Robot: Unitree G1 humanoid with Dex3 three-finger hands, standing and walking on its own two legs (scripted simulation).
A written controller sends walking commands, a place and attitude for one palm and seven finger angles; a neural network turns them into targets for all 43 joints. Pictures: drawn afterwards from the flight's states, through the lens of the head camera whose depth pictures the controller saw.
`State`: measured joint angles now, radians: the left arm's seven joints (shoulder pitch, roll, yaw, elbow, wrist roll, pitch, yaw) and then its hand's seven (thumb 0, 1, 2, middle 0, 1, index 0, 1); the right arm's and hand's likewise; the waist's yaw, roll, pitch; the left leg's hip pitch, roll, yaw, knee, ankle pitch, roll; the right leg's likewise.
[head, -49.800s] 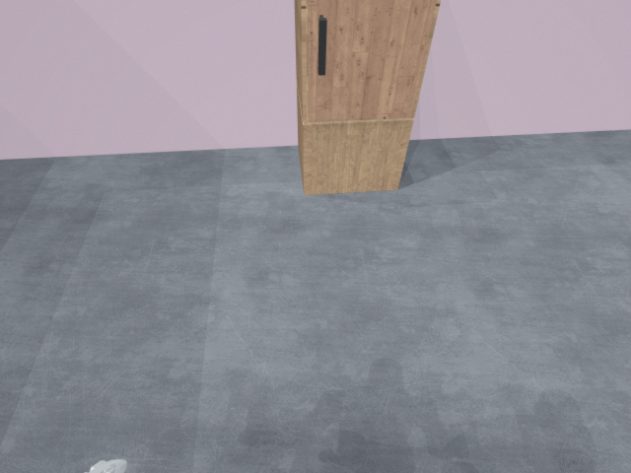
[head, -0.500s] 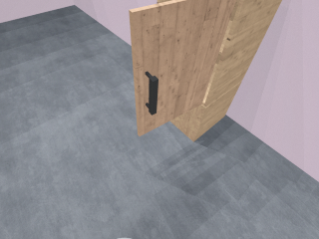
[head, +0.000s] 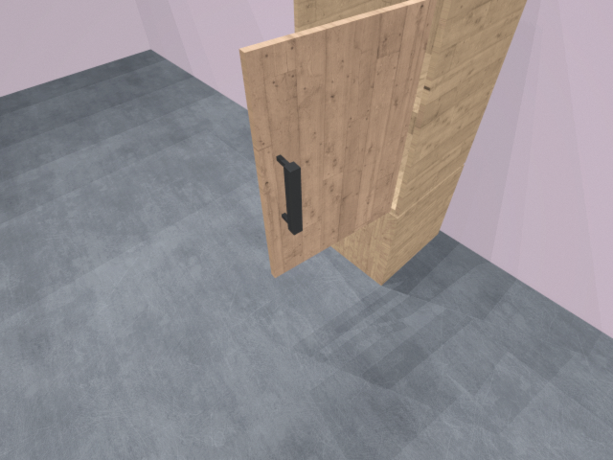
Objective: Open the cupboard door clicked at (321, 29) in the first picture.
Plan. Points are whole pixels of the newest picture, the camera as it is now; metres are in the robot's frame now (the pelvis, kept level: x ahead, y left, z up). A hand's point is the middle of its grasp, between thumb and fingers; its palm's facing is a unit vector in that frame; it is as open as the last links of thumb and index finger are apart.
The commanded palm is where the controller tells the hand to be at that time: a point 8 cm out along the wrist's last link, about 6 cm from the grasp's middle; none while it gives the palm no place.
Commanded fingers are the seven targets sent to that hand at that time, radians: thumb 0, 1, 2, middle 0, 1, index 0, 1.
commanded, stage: let the arm hang, fingers relaxed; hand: left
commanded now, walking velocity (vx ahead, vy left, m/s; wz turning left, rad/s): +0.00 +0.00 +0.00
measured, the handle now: (288, 195) +0.62 +0.07 -0.05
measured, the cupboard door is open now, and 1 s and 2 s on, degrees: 82 82 82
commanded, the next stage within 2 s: look to check the result in 0.20 s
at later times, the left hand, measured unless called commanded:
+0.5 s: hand out of the picture +0.04 +0.20 -0.17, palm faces -0.01 -0.96 -0.28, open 7.4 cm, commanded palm none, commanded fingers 0.00 0.90 0.90 -0.20 -0.30 -0.20 -0.30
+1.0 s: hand out of the picture +0.08 +0.21 -0.16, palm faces -0.02 -0.95 -0.30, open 7.4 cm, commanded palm none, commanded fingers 0.00 0.90 0.90 -0.20 -0.30 -0.20 -0.30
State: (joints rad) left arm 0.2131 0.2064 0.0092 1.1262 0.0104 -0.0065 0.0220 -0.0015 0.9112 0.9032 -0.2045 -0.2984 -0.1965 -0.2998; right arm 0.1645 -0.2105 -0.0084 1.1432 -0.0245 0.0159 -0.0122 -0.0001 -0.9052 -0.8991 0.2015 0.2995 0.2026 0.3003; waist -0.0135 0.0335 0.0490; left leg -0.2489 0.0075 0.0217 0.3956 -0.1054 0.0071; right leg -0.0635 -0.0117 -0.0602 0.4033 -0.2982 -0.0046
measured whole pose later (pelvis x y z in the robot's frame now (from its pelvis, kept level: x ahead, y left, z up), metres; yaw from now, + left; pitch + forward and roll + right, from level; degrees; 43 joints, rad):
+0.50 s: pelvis +0.01 -0.01 +0.00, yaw +0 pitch -2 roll +0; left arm 0.19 0.24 0.01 1.14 0.01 -0.01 0.02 0.00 0.91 0.90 -0.21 -0.30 -0.20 -0.30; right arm 0.15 -0.26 -0.01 1.16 -0.02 0.01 -0.02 0.00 -0.91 -0.90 0.20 0.30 0.20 0.30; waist -0.02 0.02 0.08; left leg -0.23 0.03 0.02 0.38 -0.11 -0.01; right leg -0.03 0.01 -0.06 0.35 -0.29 -0.02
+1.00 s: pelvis +0.03 -0.01 +0.00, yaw -1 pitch -2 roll +0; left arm 0.16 0.26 0.01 1.13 0.01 -0.02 0.02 0.00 0.91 0.90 -0.21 -0.30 -0.20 -0.30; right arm 0.11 -0.27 -0.01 1.14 -0.02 0.01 -0.02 0.00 -0.90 -0.90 0.20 0.30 0.20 0.30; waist -0.01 0.01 0.06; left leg -0.20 0.03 0.03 0.36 -0.12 -0.01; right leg 0.00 0.01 -0.05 0.31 -0.28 -0.02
